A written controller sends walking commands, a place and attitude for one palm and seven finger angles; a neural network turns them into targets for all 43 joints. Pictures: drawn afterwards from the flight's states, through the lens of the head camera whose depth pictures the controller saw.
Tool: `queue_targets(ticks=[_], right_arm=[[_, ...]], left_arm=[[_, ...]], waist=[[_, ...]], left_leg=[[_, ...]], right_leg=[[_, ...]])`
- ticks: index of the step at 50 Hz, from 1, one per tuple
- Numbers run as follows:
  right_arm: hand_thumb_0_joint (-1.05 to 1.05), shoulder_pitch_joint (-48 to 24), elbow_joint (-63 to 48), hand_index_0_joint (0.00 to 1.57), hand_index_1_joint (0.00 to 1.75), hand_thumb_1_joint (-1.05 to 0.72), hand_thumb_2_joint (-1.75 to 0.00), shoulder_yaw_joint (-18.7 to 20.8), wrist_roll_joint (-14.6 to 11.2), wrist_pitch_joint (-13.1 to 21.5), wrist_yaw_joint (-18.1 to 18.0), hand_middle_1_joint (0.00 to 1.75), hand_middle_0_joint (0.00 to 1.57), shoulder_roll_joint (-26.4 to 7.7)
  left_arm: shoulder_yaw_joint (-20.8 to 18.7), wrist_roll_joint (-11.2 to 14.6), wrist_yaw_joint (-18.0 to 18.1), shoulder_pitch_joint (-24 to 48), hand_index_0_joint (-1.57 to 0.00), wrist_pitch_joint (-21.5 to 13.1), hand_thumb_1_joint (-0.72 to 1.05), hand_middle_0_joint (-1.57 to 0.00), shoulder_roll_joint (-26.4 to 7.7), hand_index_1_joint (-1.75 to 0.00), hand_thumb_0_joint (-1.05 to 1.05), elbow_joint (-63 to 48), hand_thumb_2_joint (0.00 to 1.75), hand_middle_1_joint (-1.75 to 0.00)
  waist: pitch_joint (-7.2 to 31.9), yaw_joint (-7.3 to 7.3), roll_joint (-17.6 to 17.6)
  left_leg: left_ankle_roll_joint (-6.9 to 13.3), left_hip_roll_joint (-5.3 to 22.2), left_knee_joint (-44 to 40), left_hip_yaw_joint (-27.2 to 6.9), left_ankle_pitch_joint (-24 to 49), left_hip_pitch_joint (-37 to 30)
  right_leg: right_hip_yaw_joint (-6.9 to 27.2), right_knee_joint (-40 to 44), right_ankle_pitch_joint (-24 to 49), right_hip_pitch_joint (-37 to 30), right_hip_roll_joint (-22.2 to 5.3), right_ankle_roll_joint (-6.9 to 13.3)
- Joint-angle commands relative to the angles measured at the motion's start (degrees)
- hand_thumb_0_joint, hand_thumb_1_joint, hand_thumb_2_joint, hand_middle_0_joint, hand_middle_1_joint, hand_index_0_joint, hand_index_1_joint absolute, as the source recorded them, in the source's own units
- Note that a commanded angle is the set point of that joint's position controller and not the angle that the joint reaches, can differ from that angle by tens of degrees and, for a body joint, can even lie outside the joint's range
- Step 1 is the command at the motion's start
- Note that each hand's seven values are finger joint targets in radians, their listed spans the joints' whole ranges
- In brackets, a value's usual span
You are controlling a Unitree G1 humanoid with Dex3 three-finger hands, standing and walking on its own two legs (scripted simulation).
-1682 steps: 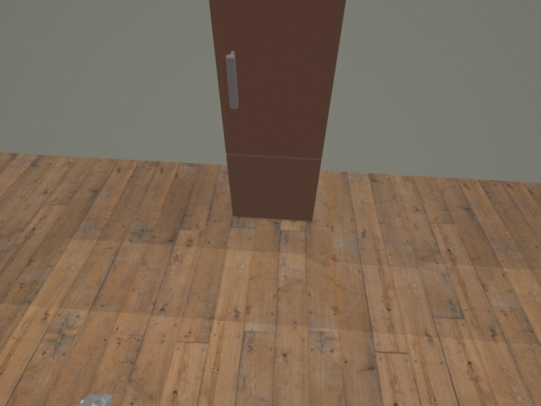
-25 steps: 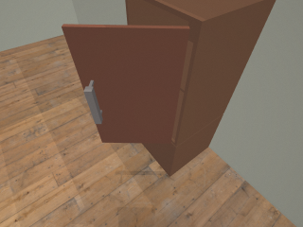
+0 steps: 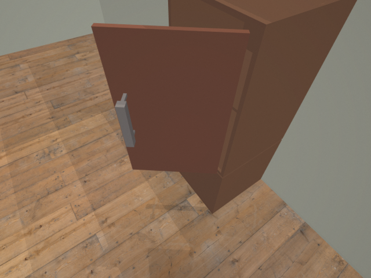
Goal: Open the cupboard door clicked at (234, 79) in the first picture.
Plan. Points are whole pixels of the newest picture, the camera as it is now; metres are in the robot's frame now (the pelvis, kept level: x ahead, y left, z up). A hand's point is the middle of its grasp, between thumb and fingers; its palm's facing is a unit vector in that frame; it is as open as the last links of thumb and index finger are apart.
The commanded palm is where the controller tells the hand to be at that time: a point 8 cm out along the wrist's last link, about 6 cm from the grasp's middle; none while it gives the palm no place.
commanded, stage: come to a stop and stand still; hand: left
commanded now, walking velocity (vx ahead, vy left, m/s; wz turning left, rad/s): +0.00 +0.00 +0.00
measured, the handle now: (127, 120) +0.54 +0.22 -0.02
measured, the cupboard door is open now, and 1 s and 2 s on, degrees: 52 52 52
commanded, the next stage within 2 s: look again from close up in 0.30 s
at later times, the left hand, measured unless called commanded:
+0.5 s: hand out of the picture -0.04 +0.16 -0.18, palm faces +0.02 -0.99 -0.16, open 7.4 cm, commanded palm none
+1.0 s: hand out of the picture +0.04 +0.19 -0.17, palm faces +0.01 -0.98 -0.19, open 7.4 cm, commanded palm +0.12 +0.24 -0.07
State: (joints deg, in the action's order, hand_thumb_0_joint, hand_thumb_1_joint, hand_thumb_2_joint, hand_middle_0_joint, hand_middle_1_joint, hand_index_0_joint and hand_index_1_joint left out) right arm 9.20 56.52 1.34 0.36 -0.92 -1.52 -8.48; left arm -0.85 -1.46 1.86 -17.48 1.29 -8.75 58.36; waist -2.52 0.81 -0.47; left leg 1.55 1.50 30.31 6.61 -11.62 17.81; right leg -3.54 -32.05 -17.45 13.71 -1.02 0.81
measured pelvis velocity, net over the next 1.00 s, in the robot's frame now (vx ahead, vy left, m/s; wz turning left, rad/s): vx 0.03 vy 0.02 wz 0.00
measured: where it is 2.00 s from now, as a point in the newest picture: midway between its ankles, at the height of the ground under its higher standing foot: outside the picture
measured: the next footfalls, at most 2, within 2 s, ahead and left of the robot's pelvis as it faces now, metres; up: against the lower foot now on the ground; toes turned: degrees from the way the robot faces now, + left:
none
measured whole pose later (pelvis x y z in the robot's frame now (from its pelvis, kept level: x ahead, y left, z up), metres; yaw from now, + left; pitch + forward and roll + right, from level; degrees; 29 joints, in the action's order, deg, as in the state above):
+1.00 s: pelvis +0.03 +0.02 +0.00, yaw +0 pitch +0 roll +0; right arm 15.6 61.7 -0.5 0.7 1.3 -1.0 -9.5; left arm 0.1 -1.3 2.3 -17.4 -0.7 -8.8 60.3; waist -0.6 -0.3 -0.9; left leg 3.4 -0.9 27.6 6.4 -12.7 15.0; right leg -3.0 -28.0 -17.5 10.2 -2.6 -1.2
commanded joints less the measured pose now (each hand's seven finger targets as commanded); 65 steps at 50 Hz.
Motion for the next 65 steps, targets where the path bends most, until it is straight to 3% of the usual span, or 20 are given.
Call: queue_targets(ticks=[1, 7, 18, 20, 21, 22, 25, 30, 34, 49, 50, 51, 52, 53, 54, 56, 58, 61, 63, 65], right_arm=[[0.0, 4.96, -0.75, 0.2, 0.3, -0.9, -0.9, 0.94, 0.33, 0.29, 0.36, 0.3, 0.2, -4.6], [0.0, 6.21, 0.86, 0.2, 0.3, -0.9, -0.9, 0.44, 0.65, 0.41, 0.6, 0.3, 0.2, -4.68], [0.0, 11.41, 4.4, 0.2, 0.3, -0.9, -0.9, -0.5, 0.51, 1.27, 0.23, 0.3, 0.2, -3.49], [0.0, 3.85, 0.72, 0.2, 0.3, -0.9, -0.9, 0.09, 0.64, 1.19, 0.78, 0.3, 0.2, -6.75], [0.0, 9.41, -0.22, 0.2, 0.3, -0.9, -0.9, -0.05, 0.74, 0.16, 1.33, 0.3, 0.2, -3.32], [0.0, 12.83, 1.13, 0.2, 0.3, -0.9, -0.9, 0.39, 1.17, -0.35, 1.48, 0.3, 0.2, -3.0], [0.0, 16.81, 0.97, 0.2, 0.3, -0.9, -0.9, -0.37, 0.94, 1.22, 1.55, 0.3, 0.2, -2.29], [0.0, 11.39, -0.36, 0.2, 0.3, -0.9, -0.9, 0.13, 1.02, 1.83, 0.73, 0.3, 0.2, -5.78], [0.0, 11.43, 0.48, 0.2, 0.3, -0.9, -0.9, -0.21, 0.82, 2.39, 0.68, 0.3, 0.2, -4.9], [0.0, 8.91, 3.26, 0.2, 0.3, -0.9, -0.9, -0.75, 0.41, 3.29, 0.38, 0.3, 0.2, -6.3], [0.0, 6.11, -0.18, 0.2, 0.3, -0.9, -0.9, -0.66, -0.16, 2.74, 0.52, 0.3, 0.2, -8.56], [0.0, 6.88, -21.03, 0.2, 0.3, -0.9, -0.9, 2.06, -2.79, 11.21, -1.05, 0.3, 0.2, -17.56], [0.0, 2.8, -17.02, 0.2, 0.3, -0.9, -0.9, -0.99, -2.61, 17.1, -2.73, 0.3, 0.2, -12.01], [0.0, 2.25, -12.99, 0.2, 0.3, -0.9, -0.9, -0.32, -2.79, 18.55, -3.21, 0.3, 0.2, -11.79], [0.0, 3.75, -12.68, 0.2, 0.3, -0.9, -0.9, -0.24, -3.34, 18.27, -2.51, 0.3, 0.2, -8.93], [0.0, 2.12, -18.63, 0.2, 0.3, -0.9, -0.9, 1.12, -2.84, 19.29, -2.37, 0.3, 0.2, -12.71], [0.0, 2.38, -20.26, 0.2, 0.3, -0.9, -0.9, 1.88, -1.89, 18.59, -2.11, 0.3, 0.2, -13.37], [0.0, -0.33, -23.67, 0.2, 0.3, -0.9, -0.9, 3.59, -0.72, 17.37, -0.8, 0.3, 0.2, -13.17], [0.0, -1.84, -26.51, 0.2, 0.3, -0.9, -0.9, 4.71, -1.28, 17.09, 0.69, 0.3, 0.2, -13.23], [0.0, -3.42, -29.77, 0.2, 0.3, -0.9, -0.9, 4.85, -1.64, 17.24, 1.55, 0.3, 0.2, -13.72]], left_arm=[[-0.41, 0.38, 0.14, -0.74, -0.2, -1.3, 0.9, -0.2, -5.9, -0.3, 0.0, -3.09, 0.9, -0.3], [-0.09, 0.35, -0.02, -3.81, -0.2, -1.45, 0.9, -0.2, -5.13, -0.3, 0.0, -1.23, 0.9, -0.3], [0.13, 0.66, -0.13, -6.54, -0.2, -2.13, 0.9, -0.2, -3.73, -0.3, 0.0, 1.84, 0.9, -0.3], [0.83, -0.4, 2.0, -9.56, -0.2, -2.4, 0.9, -0.2, -5.29, -0.3, 0.0, 3.11, 0.9, -0.3], [0.1, -0.03, 1.39, -4.7, -0.2, -2.68, 0.9, -0.2, -9.14, -0.3, 0.0, -0.07, 0.9, -0.3], [-0.65, 0.09, 1.12, -1.02, -0.2, -2.63, 0.9, -0.2, -9.51, -0.3, 0.0, -1.87, 0.9, -0.3], [-0.77, 0.46, 0.94, -1.4, -0.2, -3.67, 0.9, -0.2, -7.19, -0.3, 0.0, -1.76, 0.9, -0.3], [-0.31, 0.26, 0.66, -6.22, -0.2, -2.18, 0.9, -0.2, -3.05, -0.3, 0.0, -0.3, 0.9, -0.3], [0.06, 0.36, 0.57, -6.34, -0.2, -2.85, 0.9, -0.2, -3.24, -0.3, 0.0, -0.01, 0.9, -0.3], [0.06, 0.42, 0.69, -3.95, -0.2, -3.0, 0.9, -0.2, -5.96, -0.3, 0.0, 0.4, 0.9, -0.3], [0.56, -0.13, 2.63, -5.04, -0.2, -2.75, 0.9, -0.2, -6.39, -0.3, 0.0, 1.82, 0.9, -0.3], [-9.58, 10.44, 3.02, 36.33, -0.2, -14.82, 0.88, -0.2, -20.99, -0.32, 0.0, -89.14, 0.89, -0.32], [-7.43, 6.82, 4.65, 7.76, -0.2, -12.3, 0.85, -0.2, -16.42, -0.33, 0.0, -75.8, 0.88, -0.33], [-4.39, 7.27, 7.13, 5.24, -0.21, -9.28, 0.83, -0.21, -12.83, -0.34, 0.0, -69.94, 0.87, -0.34], [4.34, 8.26, 6.8, -11.99, -0.21, -3.47, 0.81, -0.21, 3.08, -0.36, 0.0, -55.5, 0.86, -0.36], [0.64, 10.45, 5.07, -2.08, -0.21, -7.43, 0.76, -0.21, -2.0, -0.39, 0.0, -65.63, 0.84, -0.39], [-5.19, 10.21, 2.39, -8.67, -0.21, -12.58, 0.71, -0.21, -4.62, -0.42, 0.0, -53.05, 0.82, -0.42], [-7.96, 13.03, -7.29, -16.71, -0.22, -24.8, 0.64, -0.22, -1.49, -0.47, 0.0, -44.12, 0.79, -0.47], [-12.64, 15.02, -15.14, -20.26, -0.22, -31.65, 0.6, -0.22, -5.53, -0.5, 0.0, -42.2, 0.77, -0.5], [-13.96, 16.44, -22.88, -16.7, -0.22, -35.81, 0.55, -0.22, -8.51, -0.53, 0.0, -42.9, 0.75, -0.53]], waist=[[0.84, -1.76, -2.96], [-3.72, -1.01, -0.14], [-2.64, -0.37, 0.94], [-8.55, 2.01, 5.51], [-3.47, -3.17, 2.45], [-3.3, -4.64, 2.14], [3.61, -4.47, 0.01], [-4.3, -0.09, 5.86], [-3.57, -0.02, -1.01], [0.88, -0.94, 1.47], [-2.85, -0.34, -2.8], [26.76, -7.84, 10.59], [25.83, -0.35, 19.21], [21.44, -1.66, 17.53], [10.12, -2.92, 11.73], [3.32, -3.77, 8.65], [-1.57, -3.61, -3.55], [3.4, 0.22, -20.56], [8.03, 3.32, -13.82], [12.95, 2.45, -2.99]], left_leg=[[-0.2, 4.28, -6.06, -6.25, -2.73, -6.19], [-0.08, 4.29, -10.77, -8.24, -9.51, -2.67], [-0.07, 4.73, -13.4, -9.2, -8.83, -0.98], [-3.11, 2.81, -0.61, -3.16, -7.81, 2.49], [-2.44, 1.05, 5.15, -3.86, -10.3, -1.19], [-1.71, 0.82, 9.56, -3.3, -8.88, -3.25], [-0.77, 1.39, 1.36, -5.34, -3.13, -5.15], [2.76, 6.98, -14.84, -16.35, -19.97, 9.67], [2.08, 4.97, -12.44, -12.6, -11.99, 6.13], [1.37, 4.51, -8.65, -8.19, 6.96, -5.36], [0.09, 6.45, -1.3, -8.44, 10.19, -2.4], [-1.45, 0.32, -4.99, -9.66, 13.33, -21.01], [-3.49, 4.25, -8.33, -12.62, 16.26, -25.9], [-5.36, 3.41, -10.32, -12.31, 9.67, -18.99], [-3.61, 3.54, -11.44, -12.55, 4.19, -13.28], [-1.66, 1.44, -6.11, -11.57, -6.05, -3.68], [-1.23, -0.61, 0.99, -10.06, -6.86, 4.8], [-1.86, -0.79, 11.87, -8.45, -2.98, 16.35], [-2.48, -1.94, 16.52, -6.86, -0.05, 19.5], [-2.44, -2.6, 21.89, -5.66, 1.67, 20.81]], right_leg=[[8.32, 11.68, -0.99, 7.46, -6.96, 1.81], [7.78, 15.11, -10.55, 8.4, -5.19, 1.01], [5.8, 15.06, -5.4, 2.96, -4.99, 1.27], [8.19, 16.58, -1.86, 7.01, -7.23, 1.72], [13.04, 19.48, -20.73, 12.62, -11.01, 4.2], [12.78, 20.34, -24.65, 17.42, -12.12, 5.36], [6.14, 10.73, -9.59, 8.92, -7.4, 4.39], [1.13, 2.45, -5.62, 1.42, -1.47, 1.67], [3.72, 6.25, -1.28, 0.48, -3.54, 2.01], [4.58, 8.69, 8.72, -1.05, -5.49, 0.88], [5.82, 10.14, 9.77, 1.5, -5.85, 0.63], [-1.14, 3.7, 15.16, 1.68, 0.02, 1.18], [-0.68, -3.42, 3.92, 5.5, 0.35, 1.61], [-0.88, -5.14, -1.93, 7.73, 0.46, 1.14], [-1.27, -4.57, -4.22, 11.97, 0.59, 0.73], [-1.78, 0.65, -1.37, 11.35, 0.25, 0.85], [-2.66, 1.81, -2.6, 15.66, 0.86, 0.72], [-3.92, -9.6, -3.2, 24.51, 2.17, 0.49], [-1.74, -14.8, 2.6, 23.56, 1.6, 1.29], [0.26, -19.09, 7.13, 24.48, 0.74, 1.63]])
